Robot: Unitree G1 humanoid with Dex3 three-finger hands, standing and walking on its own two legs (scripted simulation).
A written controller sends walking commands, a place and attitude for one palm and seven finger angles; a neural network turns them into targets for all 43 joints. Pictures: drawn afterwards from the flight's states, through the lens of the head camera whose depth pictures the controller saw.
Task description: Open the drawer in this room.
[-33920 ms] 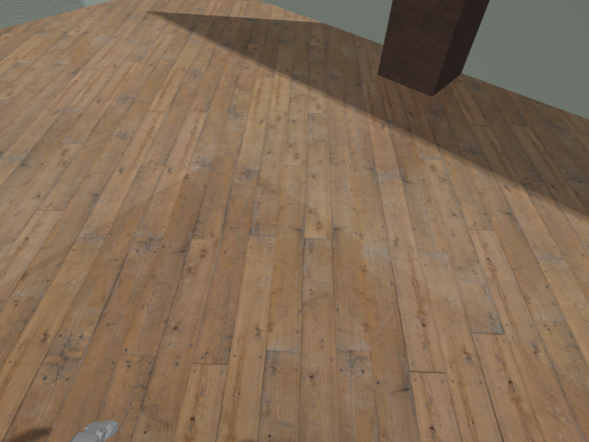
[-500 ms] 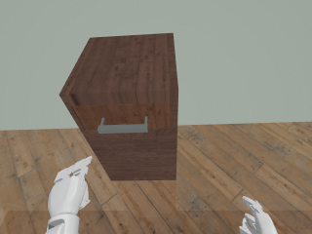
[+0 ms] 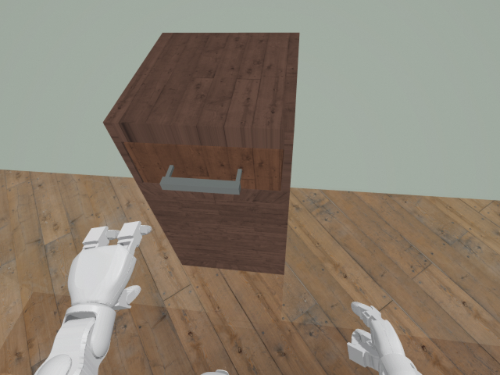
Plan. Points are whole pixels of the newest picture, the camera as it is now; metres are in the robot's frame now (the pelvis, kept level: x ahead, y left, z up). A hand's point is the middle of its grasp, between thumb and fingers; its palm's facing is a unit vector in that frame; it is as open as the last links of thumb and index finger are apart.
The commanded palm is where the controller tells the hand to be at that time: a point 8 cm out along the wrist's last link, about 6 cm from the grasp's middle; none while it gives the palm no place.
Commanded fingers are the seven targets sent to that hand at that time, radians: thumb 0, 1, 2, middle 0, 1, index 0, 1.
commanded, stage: raise the hand with hooked fingers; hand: left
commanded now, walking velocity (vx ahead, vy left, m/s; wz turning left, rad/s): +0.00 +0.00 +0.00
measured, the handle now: (202, 178) +0.56 +0.20 -0.10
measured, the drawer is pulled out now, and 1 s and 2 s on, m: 0.00 0.00 0.00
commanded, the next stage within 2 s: move the hooked fingers above the handle in 1.12 s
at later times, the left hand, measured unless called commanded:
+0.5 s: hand (113, 215) +0.33 +0.27 +0.07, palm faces +0.07 -0.12 -0.99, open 13.4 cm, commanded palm +0.30 +0.28 +0.13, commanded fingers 0.00 -0.50 0.30 -0.30 -1.20 -0.30 -1.20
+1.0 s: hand (88, 196) +0.35 +0.30 +0.10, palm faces +0.01 -0.11 -0.99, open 13.8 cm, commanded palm +0.32 +0.31 +0.16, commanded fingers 0.00 -0.50 0.30 -0.30 -1.20 -0.30 -1.20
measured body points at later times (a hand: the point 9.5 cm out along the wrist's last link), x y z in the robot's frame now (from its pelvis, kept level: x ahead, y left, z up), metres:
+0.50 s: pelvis +0.03 +0.06 +0.02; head +0.04 +0.04 +0.47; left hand +0.32 +0.27 +0.12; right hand +0.21 -0.18 -0.08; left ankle +0.03 +0.15 -0.70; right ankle -0.01 -0.04 -0.70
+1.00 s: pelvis +0.03 +0.09 +0.03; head +0.06 +0.07 +0.48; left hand +0.34 +0.31 +0.15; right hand +0.18 -0.15 -0.09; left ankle +0.03 +0.15 -0.70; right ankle -0.01 -0.04 -0.70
